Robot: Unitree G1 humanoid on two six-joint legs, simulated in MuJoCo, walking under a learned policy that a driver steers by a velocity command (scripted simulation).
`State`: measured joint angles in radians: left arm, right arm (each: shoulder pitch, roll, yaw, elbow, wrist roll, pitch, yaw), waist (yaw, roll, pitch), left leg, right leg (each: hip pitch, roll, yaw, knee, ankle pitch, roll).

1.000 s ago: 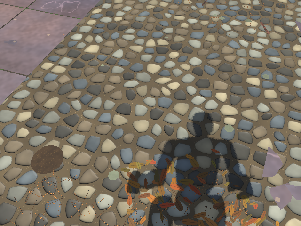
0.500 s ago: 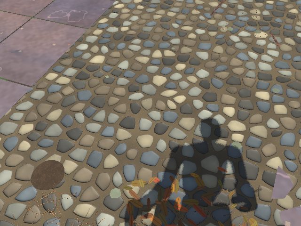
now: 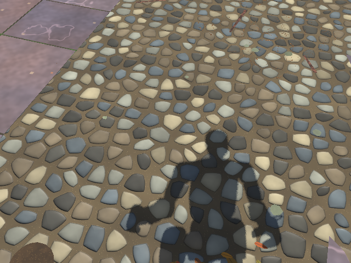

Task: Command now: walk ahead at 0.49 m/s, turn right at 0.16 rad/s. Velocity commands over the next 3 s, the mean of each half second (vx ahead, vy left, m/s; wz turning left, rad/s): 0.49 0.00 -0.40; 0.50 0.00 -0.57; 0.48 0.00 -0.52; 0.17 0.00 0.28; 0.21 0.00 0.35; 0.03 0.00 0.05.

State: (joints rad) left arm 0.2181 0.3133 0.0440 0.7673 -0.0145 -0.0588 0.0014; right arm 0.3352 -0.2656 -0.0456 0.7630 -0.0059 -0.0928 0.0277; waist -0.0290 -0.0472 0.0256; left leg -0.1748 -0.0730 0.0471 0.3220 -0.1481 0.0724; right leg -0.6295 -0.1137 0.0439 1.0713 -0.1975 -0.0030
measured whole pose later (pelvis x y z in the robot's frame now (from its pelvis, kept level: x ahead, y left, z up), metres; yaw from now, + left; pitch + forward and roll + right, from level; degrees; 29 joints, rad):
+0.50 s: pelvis +0.28 -0.10 +0.00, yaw -14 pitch +2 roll +1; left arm 0.28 0.29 0.05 0.68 -0.01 -0.05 -0.03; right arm 0.20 -0.31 -0.04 0.73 -0.01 -0.11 0.01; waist 0.01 0.03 0.05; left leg -0.53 0.08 -0.05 1.12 -0.32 -0.01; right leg -0.31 0.09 0.03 0.43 -0.15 -0.10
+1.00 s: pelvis +0.56 -0.13 +0.00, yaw -32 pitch +1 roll +2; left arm 0.29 0.32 0.07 0.68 -0.03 -0.01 0.01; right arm 0.23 -0.27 -0.05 0.75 -0.01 -0.10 0.01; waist -0.02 -0.05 0.03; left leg -0.23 -0.03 0.06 0.40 -0.19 0.03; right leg -0.52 -0.03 0.07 1.16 -0.34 0.00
